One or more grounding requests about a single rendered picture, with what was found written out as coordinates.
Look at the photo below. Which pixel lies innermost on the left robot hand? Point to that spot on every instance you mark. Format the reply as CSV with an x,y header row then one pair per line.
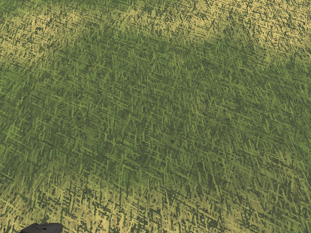
x,y
52,227

